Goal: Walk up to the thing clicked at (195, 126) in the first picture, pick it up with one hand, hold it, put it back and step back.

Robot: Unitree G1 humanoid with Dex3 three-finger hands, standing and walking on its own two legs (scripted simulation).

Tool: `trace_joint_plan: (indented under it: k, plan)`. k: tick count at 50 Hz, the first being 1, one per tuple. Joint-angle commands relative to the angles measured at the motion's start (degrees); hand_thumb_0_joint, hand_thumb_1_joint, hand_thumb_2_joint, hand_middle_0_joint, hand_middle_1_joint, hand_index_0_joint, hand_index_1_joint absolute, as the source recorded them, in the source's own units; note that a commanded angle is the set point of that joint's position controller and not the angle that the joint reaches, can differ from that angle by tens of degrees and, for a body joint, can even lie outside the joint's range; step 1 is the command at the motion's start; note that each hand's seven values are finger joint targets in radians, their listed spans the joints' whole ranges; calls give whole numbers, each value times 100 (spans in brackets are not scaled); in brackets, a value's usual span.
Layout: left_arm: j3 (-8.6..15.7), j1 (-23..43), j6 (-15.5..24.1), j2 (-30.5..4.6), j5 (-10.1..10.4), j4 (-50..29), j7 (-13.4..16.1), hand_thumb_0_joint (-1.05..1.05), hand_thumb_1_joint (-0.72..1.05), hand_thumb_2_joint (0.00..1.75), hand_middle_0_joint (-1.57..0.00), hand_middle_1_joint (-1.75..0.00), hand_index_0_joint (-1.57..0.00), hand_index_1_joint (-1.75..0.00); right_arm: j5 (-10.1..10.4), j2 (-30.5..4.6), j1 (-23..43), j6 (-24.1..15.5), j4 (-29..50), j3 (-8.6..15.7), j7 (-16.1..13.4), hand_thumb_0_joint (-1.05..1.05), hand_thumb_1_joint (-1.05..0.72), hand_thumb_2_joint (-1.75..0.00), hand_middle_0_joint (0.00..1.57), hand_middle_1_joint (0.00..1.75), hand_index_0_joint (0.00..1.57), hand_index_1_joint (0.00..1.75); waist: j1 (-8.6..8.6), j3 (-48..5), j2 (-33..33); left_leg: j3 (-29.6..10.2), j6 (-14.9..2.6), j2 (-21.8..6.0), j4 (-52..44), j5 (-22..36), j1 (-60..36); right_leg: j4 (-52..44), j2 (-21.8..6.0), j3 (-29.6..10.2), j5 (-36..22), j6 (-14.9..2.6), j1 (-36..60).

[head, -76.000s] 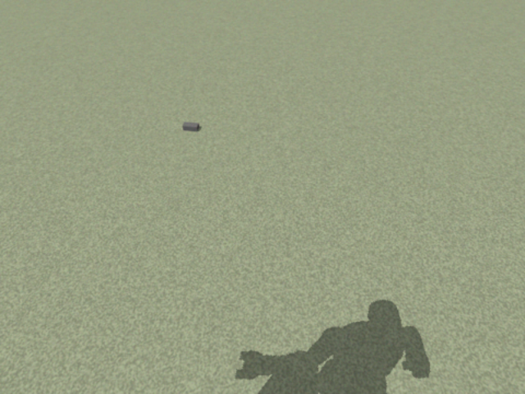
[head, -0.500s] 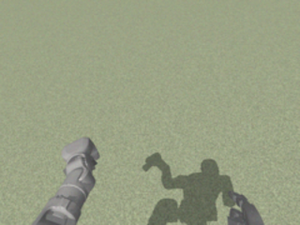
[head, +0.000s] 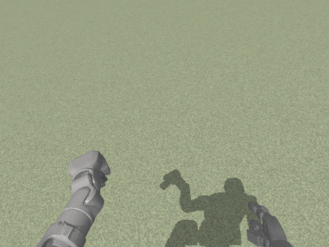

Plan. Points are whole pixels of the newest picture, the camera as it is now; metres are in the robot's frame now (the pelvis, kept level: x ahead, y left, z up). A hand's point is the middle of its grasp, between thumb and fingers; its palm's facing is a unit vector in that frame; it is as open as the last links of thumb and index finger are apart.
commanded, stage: hold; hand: left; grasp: from above
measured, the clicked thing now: (89, 183) +0.30 +0.26 -0.06
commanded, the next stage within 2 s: crouch in 0.62 s
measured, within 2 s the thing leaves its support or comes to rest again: neither
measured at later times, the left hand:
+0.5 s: hand (93, 175) +0.30 +0.23 -0.02, palm faces -0.37 -0.22 -0.91, open 5.2 cm
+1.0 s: hand (95, 185) +0.29 +0.23 -0.06, palm faces -0.42 -0.19 -0.89, open 5.2 cm
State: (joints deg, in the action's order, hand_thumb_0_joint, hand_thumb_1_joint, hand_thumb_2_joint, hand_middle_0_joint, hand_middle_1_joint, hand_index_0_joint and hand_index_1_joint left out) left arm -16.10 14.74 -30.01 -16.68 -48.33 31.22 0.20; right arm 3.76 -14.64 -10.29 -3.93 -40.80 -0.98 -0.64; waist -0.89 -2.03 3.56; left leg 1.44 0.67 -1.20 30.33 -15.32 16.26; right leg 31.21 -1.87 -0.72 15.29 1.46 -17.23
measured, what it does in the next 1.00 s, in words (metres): stands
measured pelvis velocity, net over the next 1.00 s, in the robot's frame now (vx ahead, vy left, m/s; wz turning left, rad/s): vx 0.00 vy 0.00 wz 0.00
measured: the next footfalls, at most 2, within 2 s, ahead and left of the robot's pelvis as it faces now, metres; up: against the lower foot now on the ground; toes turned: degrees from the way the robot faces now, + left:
none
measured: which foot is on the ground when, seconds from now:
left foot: down 0.00-1.00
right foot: down 0.00-1.00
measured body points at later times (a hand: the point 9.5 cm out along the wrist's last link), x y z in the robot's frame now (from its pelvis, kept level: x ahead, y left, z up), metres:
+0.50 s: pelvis +0.01 +0.00 +0.00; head +0.01 -0.03 +0.45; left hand +0.32 +0.24 +0.03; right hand +0.17 -0.24 -0.11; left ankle +0.01 +0.13 -0.73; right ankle +0.01 -0.13 -0.73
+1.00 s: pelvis +0.00 +0.00 +0.00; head +0.02 -0.02 +0.45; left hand +0.30 +0.24 -0.01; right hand +0.16 -0.24 -0.11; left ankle +0.01 +0.13 -0.73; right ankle +0.01 -0.13 -0.73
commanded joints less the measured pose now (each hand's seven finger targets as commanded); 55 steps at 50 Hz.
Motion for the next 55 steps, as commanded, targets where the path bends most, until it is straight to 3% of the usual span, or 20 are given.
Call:
trace_joint_plan:
  k: [1,6,11,12,13,15,17,20,22,25,27,29,33,36,37,38,39,45,49,55]
  plan:
    - [403,1863,-1,-1058,-275,-1173,115,0,78,16,-103,-45,-113,-35,-15,-630,615,-314,863,216,-74,0,-90,-90,20,30,20,30,0,-1346,-262,9,-106,202,-418,1225,-554,-445,328,127,-1052,-136,461]
    - [504,1940,35,-1225,-301,-1250,-19,0,79,17,-104,-44,-113,-35,-16,-639,589,-279,910,216,-94,0,-90,-90,20,30,20,30,-24,-1298,-278,-6,-105,183,-457,1335,-624,-456,352,154,-1119,-148,506]
    - [355,1844,119,-1038,-325,-1146,-134,0,78,16,-102,-44,-112,-34,-4,-636,555,-287,970,232,-108,0,-90,-90,20,30,20,30,2,-1226,-356,4,-120,195,-459,1324,-614,-484,338,146,-1119,-146,461]
    - [461,1940,155,-1179,-314,-1269,-136,0,77,15,-101,-43,-111,-33,-8,-645,551,-285,962,241,-113,0,-90,-90,20,30,20,30,-23,-1359,-301,10,-116,205,-445,1389,-698,-477,326,137,-1186,-136,527]
    - [535,2016,183,-1277,-320,-1328,-117,0,77,17,-102,-43,-111,-34,-20,-646,537,-291,942,236,-117,0,-90,-90,20,30,20,30,-34,-1460,-229,12,-104,202,-429,1487,-725,-452,330,126,-1270,-140,564]
    - [435,1878,174,-1083,-358,-1130,-77,0,76,18,-103,-44,-111,-35,-31,-618,550,-279,964,231,-113,0,-90,-90,20,30,20,30,21,-1342,-313,26,-113,200,-411,1544,-710,-451,332,140,-1369,-135,515]
    - [637,1912,203,-1315,-431,-1139,32,0,78,18,-103,-45,-112,-35,-18,-622,528,-267,959,222,-110,0,-90,-90,20,30,20,30,-71,-1327,-253,15,-92,210,-443,1451,-663,-486,327,131,-1240,-140,550]
    - [529,2011,227,-1147,-412,-1115,64,0,78,15,-102,-45,-112,-35,-27,-627,539,-250,948,258,-85,0,-90,-90,20,30,20,30,-23,-1324,-243,23,-90,194,-458,1406,-699,-495,327,122,-1215,-147,509]
    - [648,2024,203,-1312,-390,-1143,95,0,76,14,-100,-45,-110,-35,-28,-666,501,-233,932,274,-71,0,-90,-90,20,30,20,30,-47,-1418,-259,34,-103,199,-456,1457,-754,-519,317,123,-1261,-139,616]
    - [480,1818,147,-1043,-341,-963,87,0,78,19,-101,-49,-111,-38,-26,-650,530,-215,929,278,-46,0,-90,-90,20,30,20,30,-39,-1395,-276,19,-95,184,-443,1599,-730,-480,336,142,-1399,-145,611]
    - [560,1687,106,-1120,-384,-799,98,0,77,18,-102,-45,-111,-36,-29,-658,522,-194,916,283,-37,0,-90,-90,20,30,20,30,-47,-1280,-423,22,-121,196,-421,1599,-659,-516,317,154,-1440,-120,635]
    - [589,2205,160,-1271,-359,-1142,91,0,78,17,-101,-47,-111,-37,-28,-667,495,-178,912,301,-29,0,-90,-90,20,30,20,30,-26,-1487,-257,62,-127,201,-420,1660,-768,-513,306,139,-1542,-126,651]
    - [652,1816,149,-1291,-336,-924,15,0,77,20,-103,-44,-112,-36,-19,-674,487,-132,930,287,-42,0,-90,-90,20,30,20,30,-45,-1364,-447,68,-162,218,-418,1571,-724,-569,286,140,-1472,-100,685]
    - [508,1879,198,-1154,-367,-1066,-53,0,78,21,-98,-53,-110,-40,-18,-663,518,-120,989,286,-42,0,-90,-91,20,30,20,30,-20,-1261,-348,52,-147,220,-486,1406,-699,-600,290,131,-1302,-127,607]
    - [636,1933,245,-1313,-393,-1184,-46,0,73,15,-91,-47,-105,-33,-25,-673,498,-119,981,302,-45,0,-87,-89,20,30,20,30,-64,-1392,-257,62,-136,214,-492,1469,-748,-588,293,138,-1316,-150,674]
    - [620,1815,252,-1272,-396,-1144,-43,0,75,8,-96,-47,-110,-32,-15,-653,512,-106,992,294,-55,0,-89,-90,20,30,20,30,-92,-1350,-218,56,-123,205,-511,1493,-753,-569,308,143,-1320,-156,643]
    - [534,1669,253,-1135,-423,-897,-47,0,76,8,-98,-46,-112,-32,-18,-647,469,-98,984,285,-47,0,-89,-90,20,30,20,30,8,-1221,-402,60,-148,210,-470,1483,-705,-582,301,137,-1349,-131,594]
    - [570,1542,601,-1002,-519,-406,290,0,81,6,-101,-46,-115,-31,-34,-674,296,-119,955,323,-6,0,-89,-90,20,30,20,30,110,-863,-622,91,-157,221,-414,1051,-467,-618,257,117,-956,-128,285]
    - [663,1753,804,-935,-538,379,775,0,80,5,-98,-47,-114,-32,-68,-711,93,-153,782,393,58,0,-89,-90,20,30,20,30,209,-760,-577,83,-106,198,-160,898,-130,-377,272,114,-804,-142,-67]
    - [1073,2496,1125,-1106,-664,1320,1665,0,73,1,-89,-51,-107,-33,-169,-746,-281,-186,379,519,157,0,-88,-89,20,30,20,30,349,-1574,-340,152,-46,167,1029,963,915,737,257,71,-1006,-162,-820]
